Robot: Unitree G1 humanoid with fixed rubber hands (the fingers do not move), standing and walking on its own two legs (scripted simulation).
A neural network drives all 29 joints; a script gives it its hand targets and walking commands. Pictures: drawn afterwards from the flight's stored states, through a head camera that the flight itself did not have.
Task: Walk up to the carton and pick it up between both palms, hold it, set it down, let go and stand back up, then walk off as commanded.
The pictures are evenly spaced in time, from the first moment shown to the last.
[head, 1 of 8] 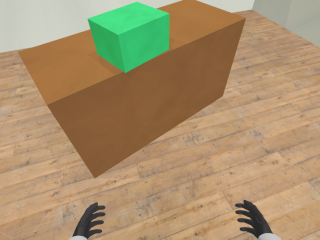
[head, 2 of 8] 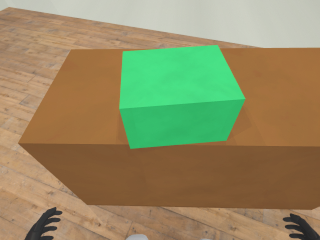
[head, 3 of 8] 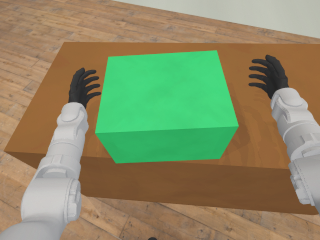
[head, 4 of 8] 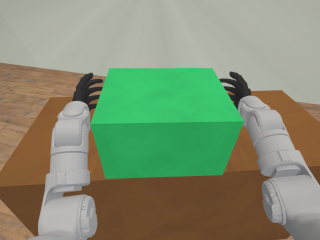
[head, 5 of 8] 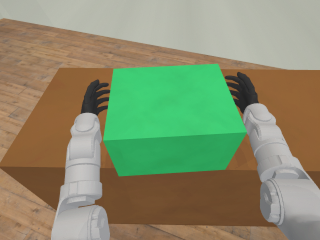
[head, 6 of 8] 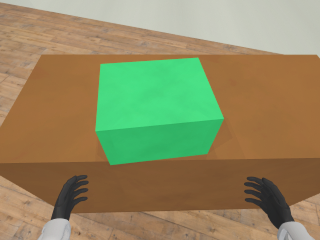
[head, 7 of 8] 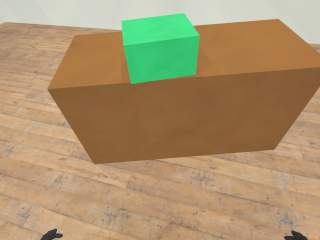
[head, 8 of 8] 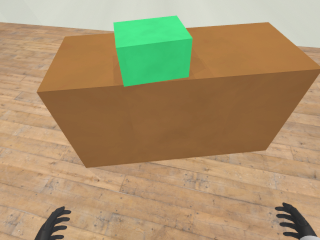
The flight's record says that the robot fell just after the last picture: no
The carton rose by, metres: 0.19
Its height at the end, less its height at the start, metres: +0.00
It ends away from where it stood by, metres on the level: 0.02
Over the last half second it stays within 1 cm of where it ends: yes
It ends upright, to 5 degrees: yes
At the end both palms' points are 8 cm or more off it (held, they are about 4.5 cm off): yes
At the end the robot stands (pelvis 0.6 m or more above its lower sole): yes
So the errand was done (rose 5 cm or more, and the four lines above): yes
